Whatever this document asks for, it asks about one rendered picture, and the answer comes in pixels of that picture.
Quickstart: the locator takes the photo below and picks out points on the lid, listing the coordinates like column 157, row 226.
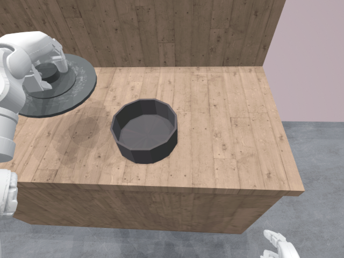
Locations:
column 71, row 90

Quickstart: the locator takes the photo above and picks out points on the left robot upper arm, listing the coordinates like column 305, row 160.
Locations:
column 8, row 195

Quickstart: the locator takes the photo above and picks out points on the right robot hand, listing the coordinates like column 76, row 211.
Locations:
column 285, row 249

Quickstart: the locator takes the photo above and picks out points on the robot left forearm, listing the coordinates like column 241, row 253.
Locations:
column 14, row 65

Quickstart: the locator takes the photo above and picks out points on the knob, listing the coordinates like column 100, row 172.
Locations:
column 50, row 72

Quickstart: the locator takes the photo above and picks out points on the table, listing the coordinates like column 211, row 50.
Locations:
column 204, row 58

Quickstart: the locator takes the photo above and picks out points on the left robot hand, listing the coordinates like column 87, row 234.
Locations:
column 37, row 45

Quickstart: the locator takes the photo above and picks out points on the pot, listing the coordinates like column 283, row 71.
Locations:
column 145, row 130

